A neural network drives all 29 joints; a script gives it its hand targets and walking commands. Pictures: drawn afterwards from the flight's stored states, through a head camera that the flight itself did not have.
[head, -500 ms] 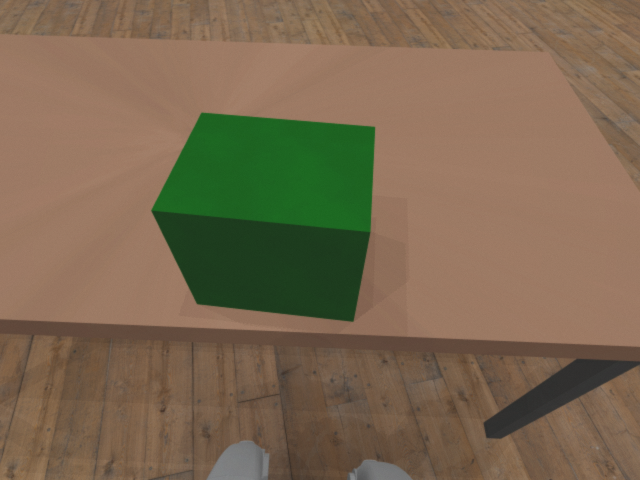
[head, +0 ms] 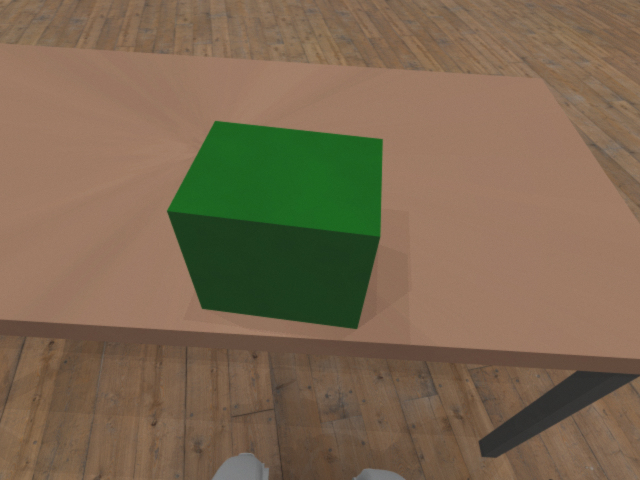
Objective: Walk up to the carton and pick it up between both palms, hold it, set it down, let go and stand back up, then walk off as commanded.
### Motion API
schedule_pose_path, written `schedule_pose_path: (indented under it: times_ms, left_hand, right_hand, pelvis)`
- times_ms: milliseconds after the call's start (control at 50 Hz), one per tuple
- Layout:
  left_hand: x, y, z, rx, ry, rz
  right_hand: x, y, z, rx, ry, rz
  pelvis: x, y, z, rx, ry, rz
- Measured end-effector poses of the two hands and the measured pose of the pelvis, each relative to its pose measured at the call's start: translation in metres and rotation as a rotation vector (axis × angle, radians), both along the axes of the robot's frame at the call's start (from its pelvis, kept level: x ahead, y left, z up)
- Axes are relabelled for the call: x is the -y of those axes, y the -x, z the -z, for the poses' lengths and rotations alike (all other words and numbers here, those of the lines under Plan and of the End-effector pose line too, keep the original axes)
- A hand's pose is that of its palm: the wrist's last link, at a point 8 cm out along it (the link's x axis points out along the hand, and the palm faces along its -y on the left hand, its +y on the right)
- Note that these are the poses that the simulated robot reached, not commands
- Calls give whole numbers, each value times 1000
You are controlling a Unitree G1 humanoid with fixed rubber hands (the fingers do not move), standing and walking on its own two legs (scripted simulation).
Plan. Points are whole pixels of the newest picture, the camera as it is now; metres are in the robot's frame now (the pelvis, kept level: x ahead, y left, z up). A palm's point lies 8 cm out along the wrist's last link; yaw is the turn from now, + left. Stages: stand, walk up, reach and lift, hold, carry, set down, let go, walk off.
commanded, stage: walk up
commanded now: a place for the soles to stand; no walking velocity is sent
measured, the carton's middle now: (288, 227) +0.41 +0.05 +0.09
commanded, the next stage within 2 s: reach and lift in 1.94 s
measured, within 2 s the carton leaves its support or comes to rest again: neither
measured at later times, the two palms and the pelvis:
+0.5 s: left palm out of the picture +0.08 +0.30 -0.10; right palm out of the picture +0.11 -0.32 -0.09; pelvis +0.02 -0.01 +0.00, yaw +0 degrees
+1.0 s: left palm out of the picture +0.09 +0.31 -0.10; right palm out of the picture +0.10 -0.32 -0.08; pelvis +0.01 +0.00 +0.00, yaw +0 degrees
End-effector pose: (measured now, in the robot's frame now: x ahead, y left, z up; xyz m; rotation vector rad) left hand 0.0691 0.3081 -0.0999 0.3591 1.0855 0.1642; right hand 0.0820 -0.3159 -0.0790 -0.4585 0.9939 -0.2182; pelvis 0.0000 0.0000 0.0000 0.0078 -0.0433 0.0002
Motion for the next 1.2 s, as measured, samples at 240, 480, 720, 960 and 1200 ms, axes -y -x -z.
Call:
schedule_pose_path:
  times_ms: [240, 480, 720, 960, 1200]
  left_hand:
    - [17, -9, 0, 16, -6, -11]
    - [7, -10, -5, -36, -25, 0]
    - [5, -25, 6, -19, 12, 1]
    - [9, -19, -1, 11, -6, -1]
    - [9, -26, -1, 27, -2, -2]
  right_hand:
    - [19, 3, 4, -13, -1, -4]
    - [8, -24, 9, -23, -22, -13]
    - [6, -8, -2, -36, 21, -3]
    - [10, -17, 4, -17, 0, -7]
    - [10, -6, 3, -23, 2, -6]
  pelvis:
    - [19, -5, 3, 7, -16, -11]
    - [12, -16, 0, -16, -8, -5]
    - [4, -16, 0, 0, 5, -3]
    - [11, -13, 1, 2, 6, -9]
    - [10, -12, 1, 8, 6, -10]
